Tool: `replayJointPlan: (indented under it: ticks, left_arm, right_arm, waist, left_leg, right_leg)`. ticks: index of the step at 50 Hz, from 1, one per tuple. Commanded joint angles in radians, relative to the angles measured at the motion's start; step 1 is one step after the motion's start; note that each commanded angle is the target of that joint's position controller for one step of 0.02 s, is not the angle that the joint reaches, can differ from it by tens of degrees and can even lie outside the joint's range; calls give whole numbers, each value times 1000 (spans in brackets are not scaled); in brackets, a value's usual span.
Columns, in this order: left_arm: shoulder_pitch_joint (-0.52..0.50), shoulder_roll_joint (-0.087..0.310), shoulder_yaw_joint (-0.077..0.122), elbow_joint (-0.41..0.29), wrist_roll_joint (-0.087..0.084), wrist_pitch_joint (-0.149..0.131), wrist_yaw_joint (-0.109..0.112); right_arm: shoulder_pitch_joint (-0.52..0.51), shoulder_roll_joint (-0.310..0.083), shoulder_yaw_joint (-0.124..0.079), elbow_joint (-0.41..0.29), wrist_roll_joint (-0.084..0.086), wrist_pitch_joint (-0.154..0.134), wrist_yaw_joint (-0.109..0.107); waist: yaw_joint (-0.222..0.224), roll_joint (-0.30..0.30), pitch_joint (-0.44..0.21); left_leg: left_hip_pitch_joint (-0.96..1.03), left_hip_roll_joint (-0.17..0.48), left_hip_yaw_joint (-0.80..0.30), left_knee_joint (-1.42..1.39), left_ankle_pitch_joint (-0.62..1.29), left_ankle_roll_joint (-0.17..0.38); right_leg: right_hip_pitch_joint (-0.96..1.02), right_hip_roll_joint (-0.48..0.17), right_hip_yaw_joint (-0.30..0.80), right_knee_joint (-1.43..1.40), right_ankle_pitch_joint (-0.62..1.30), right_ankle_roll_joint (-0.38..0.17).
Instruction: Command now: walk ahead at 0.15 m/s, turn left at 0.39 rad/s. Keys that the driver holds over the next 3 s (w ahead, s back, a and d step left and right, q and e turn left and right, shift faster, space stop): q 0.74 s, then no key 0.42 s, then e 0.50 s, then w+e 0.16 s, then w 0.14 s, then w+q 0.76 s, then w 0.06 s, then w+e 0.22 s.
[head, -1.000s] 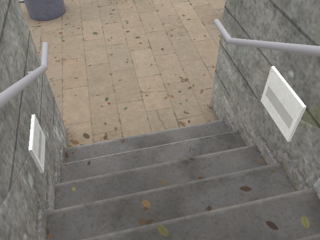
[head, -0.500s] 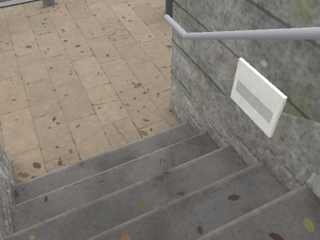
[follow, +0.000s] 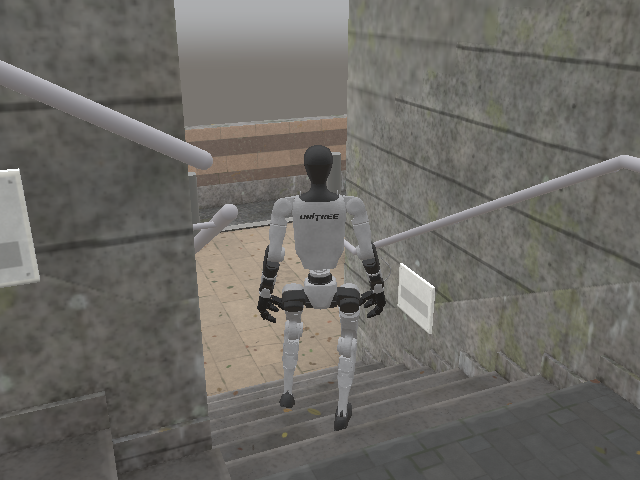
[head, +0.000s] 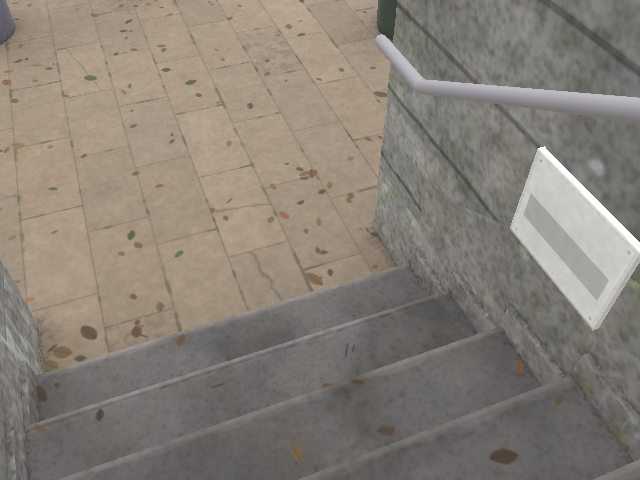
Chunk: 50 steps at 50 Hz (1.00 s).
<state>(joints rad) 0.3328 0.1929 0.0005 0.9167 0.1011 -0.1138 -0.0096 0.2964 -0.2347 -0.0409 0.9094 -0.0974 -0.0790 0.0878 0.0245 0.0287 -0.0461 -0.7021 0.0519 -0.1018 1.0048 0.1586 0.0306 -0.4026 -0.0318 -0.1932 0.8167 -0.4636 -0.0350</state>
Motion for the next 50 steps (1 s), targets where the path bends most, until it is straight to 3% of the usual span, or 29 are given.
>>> replayJointPlan:
  ticks: [1,3,6,8,9,10,11,12,13,14,15,16,17,18,19,22,24,26,28,33,35,36,37,38,39,41,43,46,50]
  left_arm:
    - [-68,92,3,-62,29,-34,20]
    - [74,86,-6,-8,10,-26,23]
    - [150,116,4,22,-32,11,26]
    - [128,124,2,15,-5,26,25]
    - [84,133,4,11,-12,33,20]
    - [38,166,21,15,-46,45,14]
    - [62,197,30,49,-39,56,2]
    - [235,61,7,40,-31,56,-20]
    - [88,76,3,-45,-77,54,-38]
    - [-84,98,8,-131,-104,37,-33]
    - [-161,117,14,-223,-117,13,-16]
    - [-141,151,20,-225,-96,10,0]
    - [-90,111,5,-197,-53,16,19]
    - [-7,82,5,-167,-36,20,33]
    - [18,71,7,-178,-43,35,37]
    - [-32,113,18,-215,-38,55,25]
    - [-69,74,9,-212,-39,73,34]
    - [-77,59,-1,-212,-17,94,38]
    - [-153,74,-4,-232,-25,92,53]
    - [-182,119,14,-246,-92,58,70]
    - [-105,142,29,-225,-111,50,69]
    - [-1,208,55,-196,-91,50,85]
    - [92,273,76,-184,-35,44,81]
    - [152,211,71,-174,44,38,61]
    - [80,191,68,-170,27,49,36]
    - [-130,104,44,-233,-53,52,-19]
    - [-173,112,45,-237,-49,42,-37]
    - [-87,113,41,-177,-52,30,-44]
    - [-13,99,25,-116,-81,13,-47]
  right_arm:
    - [149,-35,-11,18,9,12,12]
    - [-61,-49,-9,-74,13,26,-17]
    - [-146,-5,4,-88,0,34,-61]
    - [-91,-23,-14,-67,-15,41,-72]
    - [-21,-50,-29,-37,-9,39,-82]
    - [64,-114,-59,-10,15,36,-90]
    - [155,-169,-87,2,35,31,-88]
    - [232,-290,-124,1,33,34,-97]
    - [322,-277,-118,9,25,16,-80]
    - [307,-254,-112,-13,26,-4,-68]
    - [224,-260,-103,-54,38,-26,-50]
    - [162,-215,-81,-68,43,-36,-40]
    - [136,-116,-41,-53,27,-31,-41]
    - [83,-80,-17,-75,43,-33,-51]
    - [48,-103,-14,-95,48,-42,-54]
    - [60,-133,-9,-137,54,-31,-74]
    - [98,-138,-12,-139,36,-34,-69]
    - [48,-136,-8,-169,53,-28,-52]
    - [90,-123,-6,-157,53,-23,-54]
    - [96,-150,-34,-137,56,-3,-53]
    - [58,-117,-24,-139,65,5,-49]
    - [37,-65,-7,-156,73,7,-50]
    - [31,51,27,-221,62,11,-64]
    - [-41,-10,17,-232,47,34,-96]
    - [-19,-30,12,-196,48,57,-120]
    - [67,-98,-4,-156,27,61,-125]
    - [144,-69,9,-136,-8,47,-91]
    - [161,-74,1,-100,25,35,-52]
    - [51,-65,-2,-75,29,37,-67]
  waist:
    - [-62,-69,86]
    - [7,-93,116]
    - [74,-94,153]
    - [45,-86,149]
    - [4,-51,153]
    - [-39,-19,162]
    - [-101,50,112]
    - [-50,284,-200]
    - [-130,230,-335]
    - [-178,177,-253]
    - [-156,177,-155]
    - [-122,59,-80]
    - [-61,-87,-63]
    - [3,-87,-28]
    - [30,34,12]
    - [0,-13,7]
    - [-15,48,-44]
    - [-5,49,-65]
    - [-50,34,-59]
    - [-76,49,-91]
    - [-9,14,-126]
    - [10,-58,-182]
    - [30,-289,-235]
    - [116,-106,-132]
    - [70,-19,-89]
    - [-36,-80,-100]
    - [-94,-68,-114]
    - [-47,-50,-42]
    - [-1,-83,-4]
  left_leg:
    - [348,-3,98,-242,325,-26]
    - [205,40,53,-396,223,-17]
    - [104,76,43,-590,187,5]
    - [316,24,113,-497,159,21]
    - [427,9,138,-541,167,24]
    - [483,10,142,-745,143,38]
    - [722,-22,183,-820,298,85]
    - [1139,174,-30,-445,924,312]
    - [1242,264,-134,-413,992,376]
    - [1160,307,-172,-435,971,361]
    - [1025,397,-300,-464,708,404]
    - [858,440,-367,-496,502,401]
    - [699,395,-276,-516,397,335]
    - [478,256,-156,-542,311,292]
    - [338,178,-129,-556,319,303]
    - [255,127,-163,-562,187,339]
    - [302,110,-224,-568,74,312]
    - [260,118,-313,-569,-96,313]
    - [308,120,-365,-554,-161,314]
    - [452,159,-552,-505,-83,346]
    - [326,112,-512,-434,-35,298]
    - [119,3,-368,-317,-246,196]
    - [-295,-244,-131,-68,-759,4]
    - [-521,-218,-182,140,-843,-70]
    - [-533,-175,-203,287,-737,-111]
    - [-375,-180,-143,463,-508,-130]
    - [-220,-171,-46,647,-375,-115]
    - [-200,-123,-32,612,-277,-122]
    - [-295,-22,-72,193,-229,-168]
  right_leg:
    - [-341,-176,47,-194,88,-76]
    - [-144,-297,192,-123,89,-95]
    - [37,-388,319,-62,-6,-89]
    - [-69,-387,261,21,-66,-64]
    - [-92,-357,195,125,-114,-23]
    - [-38,-319,155,240,-148,8]
    - [-93,-251,72,444,-74,22]
    - [-274,-80,-42,935,-392,99]
    - [-426,-58,43,1197,-473,96]
    - [-586,-54,108,1283,-475,86]
    - [-735,-72,222,1312,-420,96]
    - [-750,-109,306,1195,-312,101]
    - [-637,-154,355,1029,-161,99]
    - [-453,-145,312,841,21,93]
    - [-388,-100,255,860,96,93]
    - [-394,-64,214,538,283,135]
    - [-335,-61,207,336,250,161]
    - [-264,-55,215,317,183,170]
    - [-272,-24,208,219,100,160]
    - [-210,47,241,-63,48,102]
    - [43,30,250,-248,311,28]
    - [343,-65,337,-282,657,-66]
    - [675,-339,701,-351,1046,-398]
    - [669,-461,819,-415,1029,-472]
    - [565,-422,731,-426,965,-413]
    - [301,-218,452,-375,948,-258]
    - [70,-132,307,-391,883,-213]
    - [20,-110,263,-430,538,-214]
    - [198,-148,380,-451,234,-190]
